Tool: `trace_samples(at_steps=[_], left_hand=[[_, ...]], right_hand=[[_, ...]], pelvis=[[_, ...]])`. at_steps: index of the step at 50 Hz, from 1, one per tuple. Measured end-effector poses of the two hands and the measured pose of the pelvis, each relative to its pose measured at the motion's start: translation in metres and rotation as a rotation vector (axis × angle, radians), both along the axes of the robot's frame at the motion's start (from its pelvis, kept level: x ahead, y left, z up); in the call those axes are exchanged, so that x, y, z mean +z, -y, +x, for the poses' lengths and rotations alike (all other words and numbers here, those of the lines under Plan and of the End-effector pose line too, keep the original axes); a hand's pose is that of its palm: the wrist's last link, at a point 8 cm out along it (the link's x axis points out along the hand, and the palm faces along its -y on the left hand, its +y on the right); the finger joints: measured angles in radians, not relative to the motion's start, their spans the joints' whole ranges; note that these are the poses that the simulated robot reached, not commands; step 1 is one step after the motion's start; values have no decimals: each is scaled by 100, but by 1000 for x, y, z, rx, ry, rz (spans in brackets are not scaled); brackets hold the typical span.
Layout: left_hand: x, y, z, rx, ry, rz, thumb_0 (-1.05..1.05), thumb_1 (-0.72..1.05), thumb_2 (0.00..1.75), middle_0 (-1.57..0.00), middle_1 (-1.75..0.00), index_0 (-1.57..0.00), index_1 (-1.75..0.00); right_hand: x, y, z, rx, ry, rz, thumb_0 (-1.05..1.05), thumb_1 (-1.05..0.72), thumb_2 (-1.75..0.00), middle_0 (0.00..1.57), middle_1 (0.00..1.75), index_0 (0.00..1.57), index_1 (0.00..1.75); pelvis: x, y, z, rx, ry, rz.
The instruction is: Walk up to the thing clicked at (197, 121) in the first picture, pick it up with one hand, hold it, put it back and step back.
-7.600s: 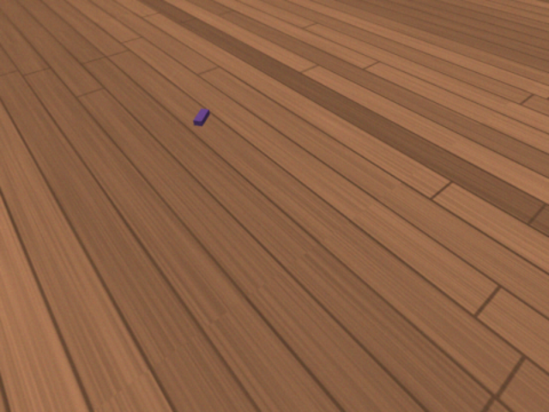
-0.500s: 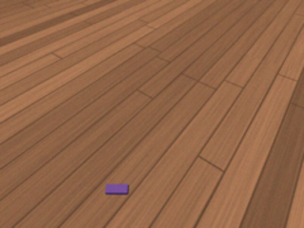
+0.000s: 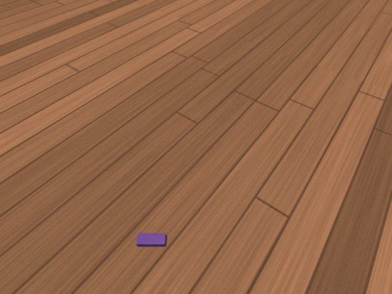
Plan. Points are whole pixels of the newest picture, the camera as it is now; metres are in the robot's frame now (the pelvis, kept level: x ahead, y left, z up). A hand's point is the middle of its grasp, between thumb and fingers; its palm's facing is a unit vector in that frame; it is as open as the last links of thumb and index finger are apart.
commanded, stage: stand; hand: left
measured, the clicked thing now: (151, 239) +0.49 +0.23 -0.76
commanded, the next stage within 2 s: none
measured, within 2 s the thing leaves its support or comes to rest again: neither
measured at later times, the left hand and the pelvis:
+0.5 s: hand out of the picture +0.04 +0.25 -0.16, palm faces -0.01 -0.94 -0.34, open 7.4 cm; pelvis -0.02 -0.01 +0.00, yaw +0 degrees
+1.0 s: hand out of the picture +0.05 +0.24 -0.16, palm faces -0.03 -0.94 -0.34, open 7.4 cm; pelvis -0.02 -0.01 +0.00, yaw +0 degrees
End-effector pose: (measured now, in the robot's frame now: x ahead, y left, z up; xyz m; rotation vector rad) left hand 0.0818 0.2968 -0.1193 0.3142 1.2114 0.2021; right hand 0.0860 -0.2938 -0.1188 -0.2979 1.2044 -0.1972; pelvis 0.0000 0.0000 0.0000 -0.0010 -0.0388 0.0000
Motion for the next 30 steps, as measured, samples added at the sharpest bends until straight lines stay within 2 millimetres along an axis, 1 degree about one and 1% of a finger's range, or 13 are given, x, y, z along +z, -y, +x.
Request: trace_samples(at_steps=[11,30], left_hand=[[0,5,-19,2,-13,-7,0,90,90,-20,-30,-21,-30],[0,5,-50,13,-45,1,0,90,90,-20,-30,-21,-30]], right_hand=[[1,2,-9,10,1,7,1,-91,-90,21,30,20,30],[-3,9,-45,-4,-46,7,1,-91,-90,20,30,20,30]], pelvis=[[1,3,-11,2,7,-1],[1,8,-25,2,10,1]])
